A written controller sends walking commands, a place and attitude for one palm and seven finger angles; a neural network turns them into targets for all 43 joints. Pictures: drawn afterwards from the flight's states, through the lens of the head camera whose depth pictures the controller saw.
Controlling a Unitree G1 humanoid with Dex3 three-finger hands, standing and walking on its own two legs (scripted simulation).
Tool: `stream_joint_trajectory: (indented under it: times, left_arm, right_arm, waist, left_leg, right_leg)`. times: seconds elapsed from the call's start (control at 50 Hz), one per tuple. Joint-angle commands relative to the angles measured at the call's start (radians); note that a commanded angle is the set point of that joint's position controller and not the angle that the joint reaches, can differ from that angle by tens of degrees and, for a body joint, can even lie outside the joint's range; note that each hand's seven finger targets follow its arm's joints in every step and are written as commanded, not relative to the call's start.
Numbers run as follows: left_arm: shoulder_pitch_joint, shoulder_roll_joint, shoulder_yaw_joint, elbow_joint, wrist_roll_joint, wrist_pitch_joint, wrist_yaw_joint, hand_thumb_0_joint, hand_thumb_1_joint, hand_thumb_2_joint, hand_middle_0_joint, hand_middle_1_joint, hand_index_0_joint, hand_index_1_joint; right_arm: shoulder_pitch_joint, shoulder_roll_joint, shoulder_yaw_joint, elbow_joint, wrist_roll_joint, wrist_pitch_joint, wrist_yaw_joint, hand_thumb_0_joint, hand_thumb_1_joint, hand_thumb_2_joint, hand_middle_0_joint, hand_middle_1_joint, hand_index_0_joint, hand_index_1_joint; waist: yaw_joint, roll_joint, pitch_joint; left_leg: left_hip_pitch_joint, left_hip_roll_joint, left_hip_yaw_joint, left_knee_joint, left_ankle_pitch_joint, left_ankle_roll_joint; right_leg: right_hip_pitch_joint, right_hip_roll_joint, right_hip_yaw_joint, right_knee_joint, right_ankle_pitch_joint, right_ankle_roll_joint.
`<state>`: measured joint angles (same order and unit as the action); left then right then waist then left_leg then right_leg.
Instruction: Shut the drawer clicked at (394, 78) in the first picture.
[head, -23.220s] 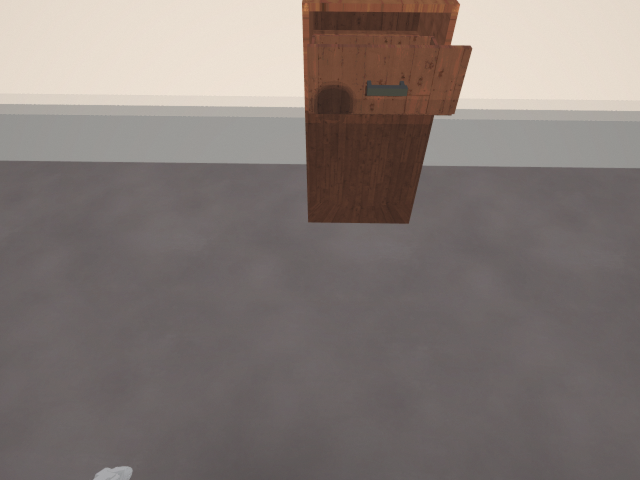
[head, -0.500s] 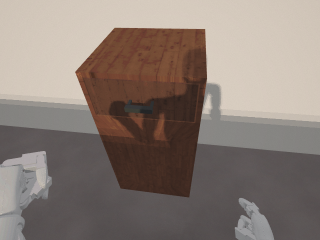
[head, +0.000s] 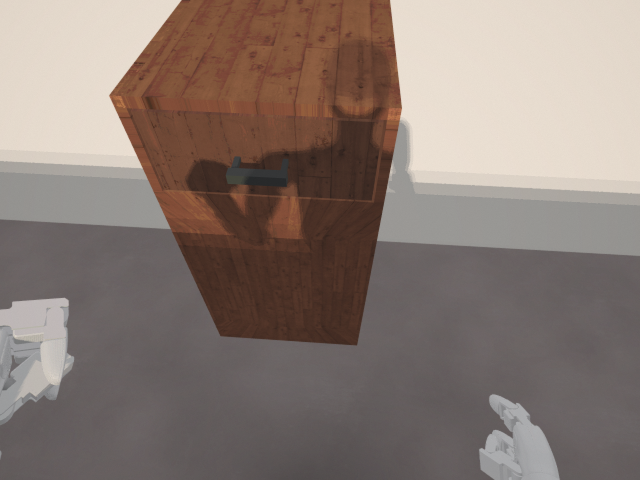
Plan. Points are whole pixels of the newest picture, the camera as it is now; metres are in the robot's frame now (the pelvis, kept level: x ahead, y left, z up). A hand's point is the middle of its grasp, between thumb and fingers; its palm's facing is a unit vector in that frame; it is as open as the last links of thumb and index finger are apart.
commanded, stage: step back with the hand held close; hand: left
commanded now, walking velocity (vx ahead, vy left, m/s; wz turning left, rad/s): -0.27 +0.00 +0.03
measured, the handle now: (259, 170) +0.60 +0.15 +0.01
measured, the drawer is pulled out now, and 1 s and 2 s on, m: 0.00 0.00 0.00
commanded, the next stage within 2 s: stop stepping back and stand still in 1.08 s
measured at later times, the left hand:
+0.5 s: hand out of the picture +0.10 +0.26 +0.17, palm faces +0.39 -0.76 -0.52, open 3.2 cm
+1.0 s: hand out of the picture -0.01 +0.25 +0.18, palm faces +0.30 -0.84 -0.46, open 3.2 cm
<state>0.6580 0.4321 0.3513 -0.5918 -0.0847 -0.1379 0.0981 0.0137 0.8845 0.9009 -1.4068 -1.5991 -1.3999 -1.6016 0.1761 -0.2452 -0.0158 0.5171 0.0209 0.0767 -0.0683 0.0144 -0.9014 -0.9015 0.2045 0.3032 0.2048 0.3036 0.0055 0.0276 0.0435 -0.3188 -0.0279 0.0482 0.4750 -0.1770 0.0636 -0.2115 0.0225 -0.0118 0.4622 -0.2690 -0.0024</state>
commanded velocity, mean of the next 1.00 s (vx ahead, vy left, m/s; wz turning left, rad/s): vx -0.36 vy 0.00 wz -0.06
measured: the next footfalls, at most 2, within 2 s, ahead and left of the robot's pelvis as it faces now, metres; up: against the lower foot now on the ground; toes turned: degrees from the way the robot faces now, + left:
left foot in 0.72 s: -0.04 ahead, +0.09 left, +0.00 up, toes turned +6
right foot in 1.12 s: -0.31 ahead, -0.12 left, +0.00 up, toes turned -2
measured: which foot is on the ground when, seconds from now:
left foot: down 0.00-0.58, up 0.60-0.70, down 0.72-1.00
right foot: down 0.00-0.76, up 0.78-1.00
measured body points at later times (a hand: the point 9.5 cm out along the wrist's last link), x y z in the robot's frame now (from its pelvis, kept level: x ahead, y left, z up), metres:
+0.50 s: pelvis -0.08 +0.01 -0.01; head -0.06 +0.02 +0.44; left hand +0.07 +0.30 +0.19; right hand +0.11 -0.22 -0.09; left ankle +0.04 +0.08 -0.74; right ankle -0.07 -0.11 -0.73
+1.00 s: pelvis -0.20 +0.01 +0.00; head -0.17 +0.04 +0.45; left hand -0.03 +0.29 +0.20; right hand +0.01 -0.20 -0.06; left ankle -0.08 +0.09 -0.74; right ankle -0.25 -0.13 -0.69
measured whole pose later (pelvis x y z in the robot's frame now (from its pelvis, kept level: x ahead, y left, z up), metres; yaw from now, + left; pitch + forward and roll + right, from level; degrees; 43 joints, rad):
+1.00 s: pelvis -0.20 +0.01 +0.00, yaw +0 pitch +2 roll -4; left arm 0.62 0.45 0.40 -0.67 -0.07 -0.21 0.11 0.01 0.89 0.90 -1.41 -1.60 -1.40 -1.60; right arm 0.13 -0.16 0.00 0.54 -0.02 -0.08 -0.02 0.01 -0.90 -0.90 0.21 0.30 0.21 0.30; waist 0.00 0.01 0.03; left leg -0.42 0.06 0.08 0.42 -0.03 0.07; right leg -0.35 0.07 0.02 0.84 -0.49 0.03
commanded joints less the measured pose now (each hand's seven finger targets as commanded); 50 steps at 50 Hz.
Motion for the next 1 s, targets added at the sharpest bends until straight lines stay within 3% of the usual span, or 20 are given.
stream_joint_trajectory:
  times: [0.0, 0.14, 0.24, 0.34, 0.42, 0.46, 0.5, 0.54, 0.56, 0.6, 0.64, 0.68, 0.7, 0.72, 0.74, 0.76, 0.8, 0.86, 0.94, 0.98]
  left_arm:
    - [0.020, 0.139, 0.148, -0.193, -0.004, -0.084, 0.032, 0.000, 0.900, 0.900, -1.400, -1.600, -1.400, -1.600]
    - [-0.004, 0.113, 0.134, -0.141, 0.015, -0.110, 0.037, 0.000, 0.900, 0.900, -1.400, -1.600, -1.400, -1.600]
    - [-0.044, 0.125, 0.129, -0.197, 0.032, -0.136, 0.044, 0.000, 0.900, 0.900, -1.400, -1.600, -1.400, -1.600]
    - [-0.050, 0.147, 0.151, -0.248, 0.039, -0.161, 0.054, 0.000, 0.900, 0.900, -1.400, -1.600, -1.400, -1.600]
    - [-0.033, 0.137, 0.182, -0.198, 0.056, -0.173, 0.043, 0.000, 0.900, 0.900, -1.400, -1.600, -1.400, -1.600]
    - [-0.028, 0.152, 0.212, -0.170, 0.061, -0.172, 0.037, 0.000, 0.900, 0.900, -1.400, -1.600, -1.400, -1.600]
    - [-0.013, 0.136, 0.191, -0.178, 0.037, -0.179, 0.028, 0.000, 0.900, 0.900, -1.400, -1.600, -1.400, -1.600]
    - [-0.011, 0.154, 0.182, -0.197, 0.012, -0.190, 0.028, 0.000, 0.900, 0.900, -1.400, -1.600, -1.400, -1.600]
    - [-0.009, 0.170, 0.203, -0.190, 0.006, -0.198, 0.039, 0.000, 0.900, 0.900, -1.400, -1.600, -1.400, -1.600]
    - [-0.063, 0.138, 0.144, -0.204, 0.020, -0.200, 0.040, 0.000, 0.900, 0.900, -1.400, -1.600, -1.400, -1.600]
    - [-0.084, 0.164, 0.151, -0.218, 0.029, -0.187, 0.039, 0.000, 0.900, 0.900, -1.400, -1.600, -1.400, -1.600]
    - [-0.119, 0.162, 0.139, -0.224, 0.033, -0.176, 0.040, 0.000, 0.900, 0.900, -1.400, -1.600, -1.400, -1.600]
    - [-0.128, 0.153, 0.129, -0.236, 0.033, -0.180, 0.037, 0.000, 0.900, 0.900, -1.400, -1.600, -1.400, -1.600]
    - [-0.139, 0.156, 0.131, -0.239, 0.038, -0.183, 0.035, 0.000, 0.900, 0.900, -1.400, -1.600, -1.400, -1.600]
    - [-0.132, 0.152, 0.133, -0.223, 0.036, -0.194, 0.032, 0.000, 0.900, 0.900, -1.400, -1.600, -1.400, -1.600]
    - [-0.093, 0.170, 0.154, -0.194, 0.033, -0.189, 0.037, 0.000, 0.900, 0.900, -1.400, -1.600, -1.400, -1.600]
    - [-0.078, 0.157, 0.159, -0.256, 0.018, -0.175, 0.023, 0.000, 0.900, 0.900, -1.400, -1.600, -1.400, -1.600]
    - [-0.024, 0.141, 0.166, -0.276, 0.007, -0.150, 0.025, 0.000, 0.900, 0.900, -1.400, -1.600, -1.400, -1.600]
    - [-0.023, 0.127, 0.151, -0.262, 0.003, -0.121, 0.030, 0.000, 0.900, 0.900, -1.400, -1.600, -1.400, -1.600]
    - [-0.005, 0.129, 0.157, -0.248, 0.000, -0.118, 0.035, 0.000, 0.900, 0.900, -1.400, -1.600, -1.400, -1.600]
  right_arm:
    - [-0.091, -0.116, -0.040, -0.156, 0.000, -0.069, -0.011, 0.000, -0.900, -0.900, 0.200, 0.300, 0.200, 0.300]
    - [-0.095, -0.127, -0.042, -0.152, -0.001, -0.102, -0.011, 0.000, -0.900, -0.900, 0.200, 0.300, 0.200, 0.300]
    - [-0.077, -0.128, -0.040, -0.150, -0.015, -0.130, -0.014, 0.000, -0.900, -0.900, 0.200, 0.300, 0.200, 0.300]
    - [-0.063, -0.125, -0.035, -0.141, -0.018, -0.159, -0.022, 0.000, -0.900, -0.900, 0.200, 0.300, 0.200, 0.300]
    - [-0.079, -0.137, -0.049, -0.137, -0.024, -0.172, -0.019, 0.000, -0.900, -0.900, 0.200, 0.300, 0.200, 0.300]
    - [-0.091, -0.141, -0.060, -0.135, -0.025, -0.172, -0.012, 0.000, -0.900, -0.900, 0.200, 0.300, 0.200, 0.300]
    - [-0.079, -0.116, -0.058, -0.124, -0.021, -0.171, 0.000, 0.000, -0.900, -0.900, 0.200, 0.300, 0.200, 0.300]
    - [-0.073, -0.087, -0.058, -0.108, -0.015, -0.166, 0.013, 0.000, -0.900, -0.900, 0.200, 0.300, 0.200, 0.300]
    - [-0.056, -0.075, -0.060, -0.085, -0.014, -0.156, 0.019, 0.000, -0.900, -0.900, 0.200, 0.300, 0.200, 0.300]
    - [-0.064, -0.081, -0.071, -0.082, 0.000, -0.151, 0.023, 0.000, -0.900, -0.900, 0.200, 0.300, 0.200, 0.300]
    - [-0.091, -0.068, -0.059, -0.097, -0.007, -0.140, 0.009, 0.000, -0.900, -0.900, 0.200, 0.300, 0.200, 0.300]
    - [-0.095, -0.078, -0.046, -0.080, -0.013, -0.135, -0.012, 0.000, -0.900, -0.900, 0.200, 0.300, 0.200, 0.300]
    - [-0.096, -0.093, -0.046, -0.080, -0.013, -0.137, -0.018, 0.000, -0.900, -0.900, 0.200, 0.300, 0.200, 0.300]
    - [-0.083, -0.100, -0.050, -0.076, -0.017, -0.143, -0.016, 0.000, -0.900, -0.900, 0.200, 0.300, 0.200, 0.300]
    - [-0.053, -0.089, -0.057, -0.066, -0.021, -0.159, -0.004, 0.000, -0.900, -0.900, 0.200, 0.300, 0.200, 0.300]
    - [-0.064, -0.079, -0.058, -0.066, -0.035, -0.177, -0.002, 0.000, -0.900, -0.900, 0.200, 0.300, 0.200, 0.300]
    - [-0.056, -0.088, -0.055, -0.081, -0.048, -0.196, 0.015, 0.000, -0.900, -0.900, 0.200, 0.300, 0.200, 0.300]
    - [-0.059, -0.092, -0.069, -0.081, -0.028, -0.200, 0.035, 0.000, -0.900, -0.900, 0.200, 0.300, 0.200, 0.300]
    - [-0.091, -0.098, -0.055, -0.102, -0.034, -0.195, 0.038, 0.000, -0.900, -0.900, 0.200, 0.300, 0.200, 0.300]
    - [-0.087, -0.095, -0.049, -0.097, -0.037, -0.195, 0.030, 0.000, -0.900, -0.900, 0.200, 0.300, 0.200, 0.300]
  waist:
    - [0.001, 0.043, -0.186]
    - [-0.011, 0.021, -0.082]
    - [-0.015, 0.009, -0.064]
    - [-0.013, 0.094, -0.133]
    - [0.002, 0.187, -0.125]
    - [0.006, 0.169, -0.099]
    - [0.001, 0.071, -0.085]
    - [-0.014, -0.118, -0.123]
    - [-0.020, -0.195, -0.165]
    - [-0.021, -0.258, -0.211]
    - [-0.027, -0.202, -0.191]
    - [-0.036, -0.040, -0.139]
    - [-0.029, 0.066, -0.167]
    - [-0.020, 0.168, -0.209]
    - [-0.018, 0.194, -0.240]
    - [0.000, 0.204, -0.266]
    - [0.011, 0.170, -0.278]
    - [0.007, 0.102, -0.259]
    - [-0.013, 0.160, -0.149]
    - [-0.007, 0.199, -0.141]
  left_leg:
    - [0.046, 0.134, -0.147, -0.084, 0.157, 0.016]
    - [-0.213, 0.149, -0.208, -0.173, -0.331, 0.033]
    - [-0.209, 0.128, -0.213, -0.160, -0.403, 0.020]
    - [-0.192, 0.160, -0.256, -0.230, -0.355, 0.033]
    - [-0.452, 0.250, -0.326, -0.336, -0.569, 0.083]
    - [-0.528, 0.269, -0.323, -0.327, -0.609, 0.092]
    - [-0.387, 0.228, -0.282, -0.225, -0.456, 0.056]
    - [-0.064, 0.111, -0.147, 0.027, -0.218, -0.022]
    - [0.092, 0.063, -0.081, 0.207, -0.097, -0.049]
    - [0.063, 0.011, -0.055, 0.357, -0.133, -0.055]
    - [-0.009, 0.022, -0.058, 0.273, -0.111, -0.050]
    - [0.054, 0.050, -0.073, 0.042, 0.132, -0.039]
    - [0.129, 0.111, -0.111, -0.049, 0.412, -0.018]
    - [0.179, 0.207, -0.173, -0.074, 0.623, 0.014]
    - [0.216, 0.289, -0.209, -0.101, 0.704, 0.051]
    - [0.278, 0.333, -0.256, -0.076, 0.829, 0.078]
    - [0.120, 0.372, -0.269, -0.128, 0.586, 0.099]
    - [0.135, 0.352, -0.189, -0.140, 0.418, 0.102]
    - [-0.115, 0.331, -0.191, -0.333, -0.207, 0.068]
    - [-0.157, 0.296, -0.173, -0.365, -0.313, 0.033]
  right_leg:
    - [0.046, -0.041, 0.043, -0.001, 0.209, 0.033]
    - [0.078, -0.032, 0.074, -0.007, -0.036, 0.015]
    - [0.008, -0.036, 0.088, -0.065, -0.210, -0.005]
    - [0.101, 0.020, 0.048, 0.051, 0.014, 0.014]
    - [0.293, 0.076, 0.046, 0.257, -0.002, 0.020]
    - [0.317, 0.087, 0.057, 0.286, -0.039, 0.013]
    - [0.172, 0.047, 0.097, 0.130, -0.079, -0.007]
    - [-0.145, -0.085, 0.281, -0.112, -0.064, -0.043]
    - [-0.276, -0.199, 0.394, -0.209, 0.061, -0.064]
    - [-0.192, -0.242, 0.346, -0.162, 0.448, -0.054]
    - [-0.085, -0.216, 0.291, -0.081, 0.687, -0.031]
    - [-0.092, -0.136, 0.226, 0.017, 0.699, -0.009]
    - [-0.100, -0.047, 0.158, 0.079, 0.583, 0.036]
    - [-0.108, 0.018, 0.110, 0.193, 0.290, 0.055]
    - [-0.142, 0.041, 0.114, 0.290, -0.030, 0.053]
    - [-0.224, 0.058, 0.113, 0.367, -0.197, 0.034]
    - [-0.118, 0.050, 0.120, 0.495, -0.272, 0.026]
    - [-0.160, 0.044, 0.072, 0.472, -0.211, 0.038]
    - [-0.019, 0.052, -0.005, 0.388, -0.220, 0.024]
    - [0.051, 0.066, -0.056, 0.262, -0.232, 0.012]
